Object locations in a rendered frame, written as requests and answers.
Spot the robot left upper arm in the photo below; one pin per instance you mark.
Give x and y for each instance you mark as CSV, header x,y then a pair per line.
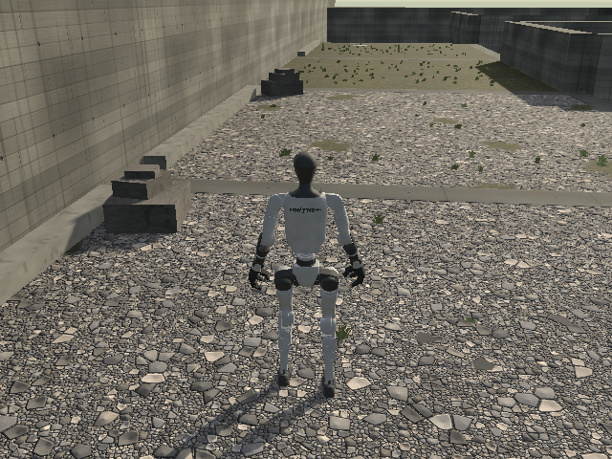
x,y
270,219

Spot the right robot forearm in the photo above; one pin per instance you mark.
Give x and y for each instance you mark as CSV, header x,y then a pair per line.
x,y
353,253

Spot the right robot hand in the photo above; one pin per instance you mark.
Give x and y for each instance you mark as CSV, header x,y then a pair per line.
x,y
360,272

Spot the robot right upper arm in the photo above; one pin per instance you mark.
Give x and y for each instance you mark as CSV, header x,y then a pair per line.
x,y
335,202

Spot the left robot hand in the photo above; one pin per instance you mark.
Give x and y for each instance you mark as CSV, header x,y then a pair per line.
x,y
255,275

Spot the left robot foot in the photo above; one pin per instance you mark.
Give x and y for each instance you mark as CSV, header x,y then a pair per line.
x,y
283,379

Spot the right robot thigh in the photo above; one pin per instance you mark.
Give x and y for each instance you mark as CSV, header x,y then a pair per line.
x,y
329,285

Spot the left robot forearm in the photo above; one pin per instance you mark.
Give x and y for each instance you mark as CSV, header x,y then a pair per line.
x,y
260,255

